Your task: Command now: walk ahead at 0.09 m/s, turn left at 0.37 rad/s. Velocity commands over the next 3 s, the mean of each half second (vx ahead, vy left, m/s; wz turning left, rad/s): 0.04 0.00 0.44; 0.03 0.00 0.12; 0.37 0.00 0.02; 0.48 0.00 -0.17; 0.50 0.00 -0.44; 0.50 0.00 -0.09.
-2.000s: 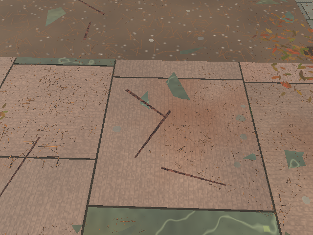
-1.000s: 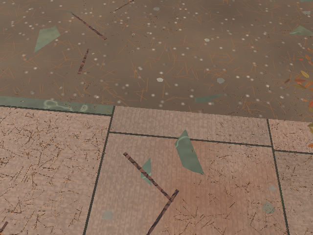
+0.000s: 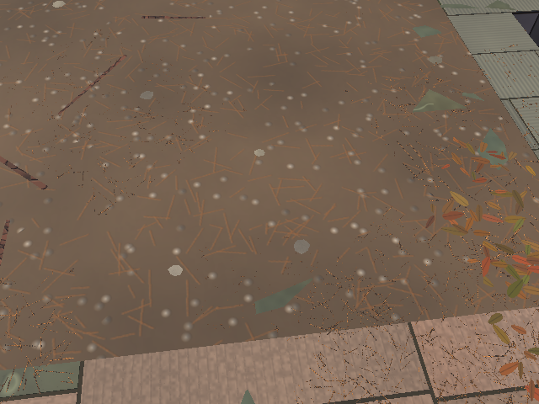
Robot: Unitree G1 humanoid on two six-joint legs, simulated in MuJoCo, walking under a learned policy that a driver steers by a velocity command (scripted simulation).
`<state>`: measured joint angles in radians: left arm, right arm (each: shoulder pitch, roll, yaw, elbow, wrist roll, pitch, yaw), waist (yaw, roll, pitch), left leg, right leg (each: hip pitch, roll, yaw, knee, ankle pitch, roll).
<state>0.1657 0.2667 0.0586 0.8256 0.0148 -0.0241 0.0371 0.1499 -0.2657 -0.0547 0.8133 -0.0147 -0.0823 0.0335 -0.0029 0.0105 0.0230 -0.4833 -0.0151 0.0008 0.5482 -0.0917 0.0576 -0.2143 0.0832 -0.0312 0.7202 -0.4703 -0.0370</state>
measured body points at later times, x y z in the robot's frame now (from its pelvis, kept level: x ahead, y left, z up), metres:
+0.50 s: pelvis +0.06 -0.04 +0.01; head +0.09 -0.06 +0.46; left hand +0.08 +0.26 -0.08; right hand +0.29 -0.27 -0.09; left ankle +0.05 +0.09 -0.67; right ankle +0.10 -0.15 -0.72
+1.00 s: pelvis +0.06 -0.02 +0.01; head +0.06 -0.02 +0.46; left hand +0.07 +0.26 -0.12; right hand +0.25 -0.23 -0.11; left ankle +0.00 +0.09 -0.72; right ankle +0.09 -0.14 -0.72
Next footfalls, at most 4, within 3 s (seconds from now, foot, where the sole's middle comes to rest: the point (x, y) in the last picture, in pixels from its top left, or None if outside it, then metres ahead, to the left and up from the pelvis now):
0.40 right None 0.14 -0.14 -0.76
0.74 left None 0.03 0.10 -0.76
1.64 left None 0.44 0.21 -0.76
2.18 right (262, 283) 0.78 0.04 -0.76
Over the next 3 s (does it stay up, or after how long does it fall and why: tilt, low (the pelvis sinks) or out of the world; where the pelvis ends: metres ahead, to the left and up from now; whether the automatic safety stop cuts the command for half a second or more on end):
stays up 1.07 0.16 0.02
